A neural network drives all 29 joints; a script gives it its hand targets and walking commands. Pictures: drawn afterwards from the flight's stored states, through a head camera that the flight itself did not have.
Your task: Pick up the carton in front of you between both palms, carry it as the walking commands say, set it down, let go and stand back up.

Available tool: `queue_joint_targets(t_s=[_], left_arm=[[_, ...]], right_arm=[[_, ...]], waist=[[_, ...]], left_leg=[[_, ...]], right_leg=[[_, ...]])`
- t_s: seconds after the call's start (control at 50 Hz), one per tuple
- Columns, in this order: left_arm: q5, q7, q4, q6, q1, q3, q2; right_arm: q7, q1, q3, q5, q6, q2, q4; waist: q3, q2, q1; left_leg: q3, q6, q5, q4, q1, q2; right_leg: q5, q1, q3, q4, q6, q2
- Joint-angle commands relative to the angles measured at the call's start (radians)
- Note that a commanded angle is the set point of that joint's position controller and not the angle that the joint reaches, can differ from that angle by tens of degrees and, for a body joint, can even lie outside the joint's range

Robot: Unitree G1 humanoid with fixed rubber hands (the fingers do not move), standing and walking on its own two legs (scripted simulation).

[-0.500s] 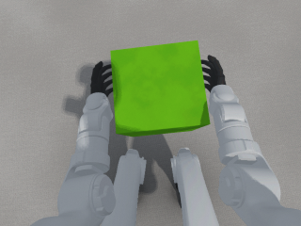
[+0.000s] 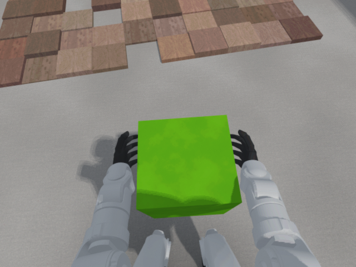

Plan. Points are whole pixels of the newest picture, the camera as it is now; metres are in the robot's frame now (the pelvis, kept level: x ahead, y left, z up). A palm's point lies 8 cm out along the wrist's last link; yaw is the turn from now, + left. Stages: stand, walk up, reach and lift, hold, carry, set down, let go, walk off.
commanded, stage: reach and lift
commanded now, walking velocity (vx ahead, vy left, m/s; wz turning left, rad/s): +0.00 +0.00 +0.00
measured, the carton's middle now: (185, 173) +0.36 +0.00 -0.12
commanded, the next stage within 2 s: hold in 1.60 s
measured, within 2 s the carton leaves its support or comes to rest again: neither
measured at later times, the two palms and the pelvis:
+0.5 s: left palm (97, 146) +0.33 +0.15 +0.11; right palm (273, 149) +0.33 -0.15 +0.11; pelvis +0.04 +0.00 +0.11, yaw +0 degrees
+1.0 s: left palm (89, 143) +0.32 +0.15 +0.14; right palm (282, 145) +0.32 -0.15 +0.14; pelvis +0.02 +0.00 +0.11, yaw +0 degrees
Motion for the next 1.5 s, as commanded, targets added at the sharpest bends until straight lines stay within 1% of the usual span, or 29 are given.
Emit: queue_joint_targets(t_s=[0.0, 0.12, 0.22, 0.3, 0.4, 0.46, 0.5, 0.58, 0.64, 0.68, 0.76, 0.88, 1.0, 1.26, 1.38, 1.48], left_arm=[[-0.077, -0.229, 0.035, 0.000, -0.457, -0.584, -1.014], [-0.069, -0.234, 0.002, 0.008, -0.348, -0.616, -1.013], [-0.074, -0.245, -0.032, 0.040, -0.274, -0.648, -1.015], [-0.082, -0.260, -0.070, 0.093, -0.227, -0.674, -1.022], [-0.096, -0.283, -0.133, 0.188, -0.186, -0.703, -1.027], [-0.109, -0.295, -0.177, 0.245, -0.166, -0.716, -1.033], [-0.108, -0.300, -0.198, 0.283, -0.159, -0.707, -1.026], [-0.071, -0.313, -0.180, 0.342, -0.167, -0.639, -0.999], [-0.048, -0.325, -0.147, 0.358, -0.213, -0.583, -0.995], [-0.044, -0.332, -0.140, 0.355, -0.261, -0.570, -1.007], [-0.056, -0.340, -0.161, 0.347, -0.341, -0.587, -1.034], [-0.056, -0.344, -0.161, 0.349, -0.368, -0.589, -1.035], [-0.052, -0.345, -0.172, 0.359, -0.342, -0.586, -1.019], [-0.077, -0.337, -0.270, 0.393, -0.232, -0.628, -1.003], [-0.088, -0.334, -0.306, 0.410, -0.197, -0.640, -1.000], [-0.094, -0.333, -0.325, 0.423, -0.189, -0.646, -0.998]], right_arm=[[0.226, -0.480, 0.538, 0.098, -0.025, 1.043, -0.043], [0.230, -0.380, 0.565, 0.092, -0.020, 1.039, -0.086], [0.241, -0.308, 0.593, 0.101, 0.013, 1.042, -0.124], [0.255, -0.257, 0.615, 0.109, 0.065, 1.050, -0.161], [0.271, -0.217, 0.646, 0.125, 0.159, 1.061, -0.232], [0.277, -0.202, 0.661, 0.136, 0.219, 1.062, -0.290], [0.280, -0.196, 0.655, 0.133, 0.260, 1.054, -0.318], [0.290, -0.206, 0.594, 0.101, 0.322, 1.032, -0.313], [0.302, -0.251, 0.540, 0.080, 0.339, 1.032, -0.280], [0.310, -0.299, 0.527, 0.076, 0.337, 1.043, -0.271], [0.319, -0.379, 0.547, 0.089, 0.329, 1.075, -0.288], [0.319, -0.401, 0.551, 0.089, 0.331, 1.087, -0.282], [0.314, -0.371, 0.548, 0.084, 0.344, 1.078, -0.295], [0.307, -0.263, 0.590, 0.112, 0.378, 1.054, -0.397], [0.307, -0.233, 0.600, 0.122, 0.393, 1.043, -0.435], [0.307, -0.228, 0.604, 0.127, 0.405, 1.036, -0.456]], waist=[[-0.532, -0.026, -0.004], [-0.464, -0.025, -0.008], [-0.393, -0.019, -0.008], [-0.324, -0.011, -0.008], [-0.224, -0.009, -0.007], [-0.165, -0.011, -0.008], [-0.109, -0.009, -0.009], [0.026, -0.008, -0.010], [0.084, -0.007, -0.012], [0.082, -0.006, -0.013], [0.013, -0.004, -0.009], [-0.016, -0.010, -0.009], [-0.019, -0.016, -0.012], [-0.030, -0.010, -0.011], [-0.023, -0.007, -0.011], [-0.014, -0.007, -0.011]], left_leg=[[0.077, 0.015, 0.276, -0.220, 0.362, -0.048], [0.051, 0.020, 0.370, -0.359, 0.541, -0.030], [0.034, 0.021, 0.450, -0.472, 0.690, -0.015], [0.027, 0.020, 0.504, -0.566, 0.811, -0.004], [0.027, 0.018, 0.545, -0.678, 0.945, 0.006], [0.029, 0.016, 0.547, -0.739, 1.010, 0.012], [0.029, 0.016, 0.528, -0.773, 1.036, 0.015], [0.033, 0.022, 0.406, -0.824, 1.041, 0.020], [0.040, 0.030, 0.308, -0.834, 1.019, 0.024], [0.044, 0.034, 0.274, -0.829, 1.014, 0.025], [0.049, 0.036, 0.285, -0.817, 1.029, 0.025], [0.058, 0.035, 0.278, -0.819, 1.042, 0.020], [0.061, 0.032, 0.324, -0.830, 1.062, 0.016], [0.051, 0.019, 0.486, -0.852, 1.132, 0.010], [0.047, 0.015, 0.527, -0.861, 1.153, 0.010], [0.046, 0.014, 0.529, -0.866, 1.159, 0.010]], right_leg=[[0.286, 0.484, -0.060, -0.225, -0.015, 0.044], [0.373, 0.636, -0.042, -0.359, -0.017, 0.032], [0.446, 0.760, -0.029, -0.468, -0.018, 0.020], [0.491, 0.861, -0.024, -0.560, -0.019, 0.011], [0.524, 0.985, -0.022, -0.674, -0.017, 0.000], [0.523, 1.049, -0.022, -0.735, -0.016, -0.004], [0.503, 1.071, -0.024, -0.769, -0.016, -0.006], [0.383, 1.069, -0.034, -0.819, -0.019, -0.009], [0.290, 1.058, -0.042, -0.829, -0.022, -0.012], [0.255, 1.055, -0.048, -0.825, -0.025, -0.013], [0.269, 1.080, -0.052, -0.811, -0.025, -0.014], [0.264, 1.098, -0.055, -0.816, -0.021, -0.014], [0.314, 1.123, -0.054, -0.832, -0.014, -0.014], [0.471, 1.182, -0.048, -0.852, -0.008, -0.005], [0.502, 1.192, -0.047, -0.861, -0.008, -0.002], [0.499, 1.193, -0.047, -0.867, -0.008, -0.002]])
